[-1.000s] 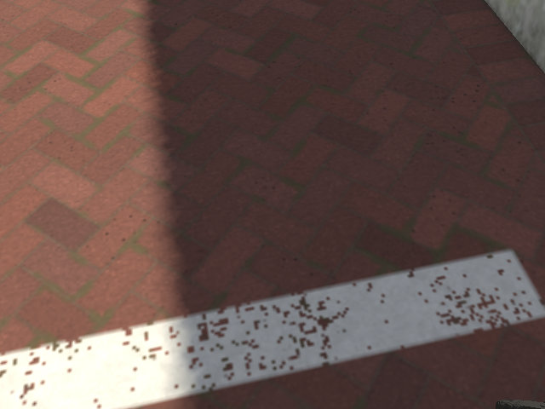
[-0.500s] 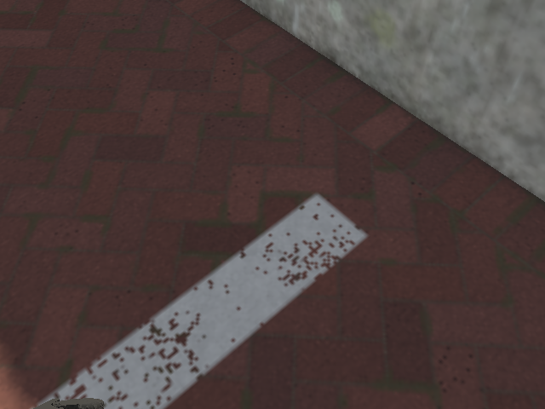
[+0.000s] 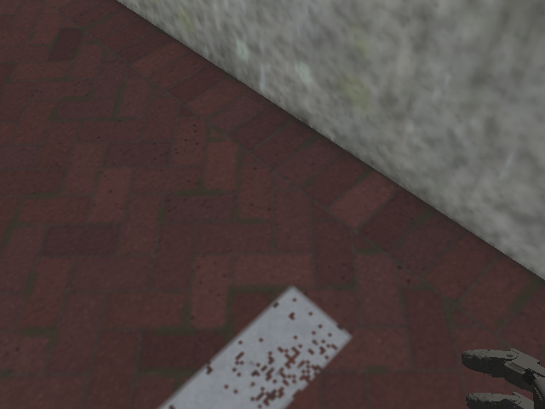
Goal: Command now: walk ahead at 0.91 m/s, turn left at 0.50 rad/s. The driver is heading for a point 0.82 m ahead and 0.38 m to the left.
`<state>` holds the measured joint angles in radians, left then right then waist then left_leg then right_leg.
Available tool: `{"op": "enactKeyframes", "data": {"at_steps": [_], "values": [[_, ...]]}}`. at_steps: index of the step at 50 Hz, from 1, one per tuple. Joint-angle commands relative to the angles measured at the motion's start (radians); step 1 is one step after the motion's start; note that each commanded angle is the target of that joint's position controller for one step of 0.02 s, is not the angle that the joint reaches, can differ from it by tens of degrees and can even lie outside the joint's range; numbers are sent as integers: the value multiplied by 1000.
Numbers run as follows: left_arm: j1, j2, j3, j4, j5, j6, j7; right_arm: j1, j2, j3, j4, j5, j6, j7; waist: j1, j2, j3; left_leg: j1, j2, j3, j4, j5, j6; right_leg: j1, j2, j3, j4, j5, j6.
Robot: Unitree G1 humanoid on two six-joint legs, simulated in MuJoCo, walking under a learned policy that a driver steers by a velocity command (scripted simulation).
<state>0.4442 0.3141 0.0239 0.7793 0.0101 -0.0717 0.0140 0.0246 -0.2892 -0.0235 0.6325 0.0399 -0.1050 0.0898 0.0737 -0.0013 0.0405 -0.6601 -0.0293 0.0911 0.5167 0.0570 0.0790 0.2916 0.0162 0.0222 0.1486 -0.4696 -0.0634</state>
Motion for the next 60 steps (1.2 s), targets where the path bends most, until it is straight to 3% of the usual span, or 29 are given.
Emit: {"op": "enactKeyframes", "data": {"at_steps": [1, 2, 3, 4, 5, 7, 10, 13, 15, 20, 22, 23, 24, 25, 26, 28, 30, 33, 41, 44, 46, 47, 48, 49, 50, 51, 52, 55, 60], "values": [[-22, 202, 47, -41, 36, 16, 22, 191, -178, -69, -38, 11, 4, -15, -179, -185, -178, 401, -107, 74, 103, -108, 78, -119, -239, -87, 498, 1669, -32], [-77, 213, 47, -68, 37, 16, 30, 433, -214, -90, 15, 11, 20, -32, -304, -106, -264, 766, -51, -40, 108, -130, 116, -391, -214, -91, 813, 1544, -5], [25, 50, 7, -112, 28, -10, 12, 529, -294, -108, 47, -1, 22, -38, -208, 252, -381, 1197, 214, -625, 67, -586, 333, -922, -4, -10, 1332, 471, 96], [-27, 98, -8, -119, -7, -63, -14, 541, -212, -96, 49, -7, 19, -46, -239, 205, -503, 1254, 287, -987, -167, -848, 338, -1029, 64, 141, 1403, 57, 57], [-168, 138, 6, -173, -53, -92, -27, 500, -194, -90, 44, -27, 16, -56, -243, 161, -302, 1125, 273, -925, -239, -805, 277, -1118, 12, 167, 1381, 96, 30], [-258, 102, -11, -200, -23, -123, -24, 387, -174, -81, 20, -36, 8, -57, -143, -74, -100, 765, 205, -744, -280, -534, 249, -1044, -51, 151, 1193, 150, 7], [-194, 99, -4, -180, 5, -94, -20, 286, -122, -63, -11, -29, 13, -69, -37, -3, 15, 493, 109, -606, -353, -405, 268, -954, -96, 138, 1033, 162, 51], [-319, 78, -14, -243, 20, -81, -16, 280, -134, -63, -2, -6, 12, -93, -50, 16, 122, 222, 42, -484, -396, -324, 240, -865, -83, 59, 770, 316, 115], [-414, 45, -24, -279, 27, -87, -25, 301, -165, -74, 16, 4, 13, -104, -92, 41, 115, 101, -6, -419, -377, -315, 176, -680, -41, 31, 537, 544, 131], [-461, 117, 16, -296, -35, -85, -18, 387, -164, -85, 62, 14, 32, -113, -128, 94, 44, 364, 54, -551, -235, -372, 96, -577, -23, 119, 348, 579, 154], [-291, 177, 56, -269, -48, -88, -11, 377, -176, -87, 69, -9, 50, -104, -21, 118, -58, 473, 64, -546, -14, -90, 50, -442, -19, 91, 370, 395, 117], [-76, 198, 72, -238, -53, -79, -3, 345, -147, -71, 52, -39, 56, -92, 100, 117, -215, 410, 30, -494, 258, 10, 6, -197, -76, 95, 436, 304, 83], [123, 253, 80, -200, -33, -68, 10, 408, -9, -27, 34, -75, 47, -91, 117, -102, -383, 231, -24, -406, 645, -375, -6, 88, -271, 354, 441, -10, 37], [94, 335, 92, -162, 14, -60, -13, 561, 56, 5, -23, 22, 27, -83, -25, -629, -471, -94, -73, -306, 968, -605, -33, 223, -495, 1029, 126, -455, -120], [5, 209, 73, -201, 8, -51, -11, 454, -55, -4, 0, 48, 34, -93, 19, -398, -313, -181, 16, -277, 1032, -504, -42, 106, -443, 985, 56, -557, -88], [-40, 146, 60, -174, 21, -33, 3, 255, -128, -23, -17, -4, 44, -84, 43, -56, -106, -168, 91, -212, 959, -405, -35, -112, -355, 569, 113, -97, -41], [-54, 103, 49, -123, 29, -36, 10, 184, -101, -26, -45, -13, 49, -64, 15, -55, -19, -109, 157, -222, 842, -372, -24, -252, -290, 333, 113, 180, -34], [-90, 52, 36, -71, -11, -50, 0, 176, -40, -11, -91, 9, 84, -58, -41, -103, 31, -174, 198, -197, 821, -360, -25, -317, -293, 199, 61, 263, -58], [-55, 163, 55, -12, 5, -57, 2, -48, -48, -7, -170, -8, 58, -7, -19, 17, 156, -76, 123, -24, 352, 27, 0, -341, -233, -196, -45, 608, 3], [-25, 242, 70, -3, 3, -31, 14, -39, -112, -39, -176, 0, 52, 4, -78, -88, 68, 127, -28, 116, 287, -68, 57, -237, -242, -257, 163, 1443, 46], [-62, 275, 77, -24, -11, -9, 26, 293, -185, -87, -93, -12, 63, -6, -251, -108, -94, 531, -81, 70, 209, -86, 119, -326, -265, -214, 580, 1656, 34], [-78, 232, 65, -32, -25, -19, 19, 457, -214, -108, -33, -13, 73, -29, -315, -5, -129, 839, -17, -72, 44, 84, 159, -547, -181, -215, 897, 1156, 64], [-31, 68, 18, -87, 29, -50, 4, 413, -280, -99, -37, -34, 77, -56, -171, 379, -182, 1092, 182, -376, 146, 628, 214, -878, 20, -163, 1372, -111, 93], [89, 108, -1, -103, -3, -81, -15, 382, -278, -88, -100, -79, 71, -68, -131, 262, -568, 1224, 411, -790, 23, 512, 402, -944, 20, 133, 1540, -157, 85], [-39, 194, 16, -112, -42, -84, -12, 358, -230, -90, -86, -74, 67, -58, -179, 42, -543, 1083, 382, -826, -131, 180, 388, -927, -10, 150, 1476, -32, 80], [-104, 165, 13, -135, -56, -77, 0, 287, -217, -85, -57, -53, 53, -53, -115, -60, -286, 864, 329, -716, -201, 55, 333, -974, -52, 104, 1341, 31, 86], [-122, 147, 11, -117, -40, -61, 15, 199, -167, -69, -58, -37, 39, -54, -72, -126, -173, 694, 297, -619, -211, 92, 285, -948, -107, 94, 1261, 75, 100], [-72, 130, 18, -84, -16, -12, 11, 157, -136, -57, -29, -45, 28, -59, -9, -55, -52, 357, 217, -386, -252, 324, 245, -768, -152, 68, 1091, 84, 136], [-187, 40, -1, -108, 9, -1, 8, 166, -133, -57, 38, -38, 47, -91, -38, 13, -96, 372, 107, -161, -227, 481, 187, -750, -110, 7, 751, 366, 165]]}}
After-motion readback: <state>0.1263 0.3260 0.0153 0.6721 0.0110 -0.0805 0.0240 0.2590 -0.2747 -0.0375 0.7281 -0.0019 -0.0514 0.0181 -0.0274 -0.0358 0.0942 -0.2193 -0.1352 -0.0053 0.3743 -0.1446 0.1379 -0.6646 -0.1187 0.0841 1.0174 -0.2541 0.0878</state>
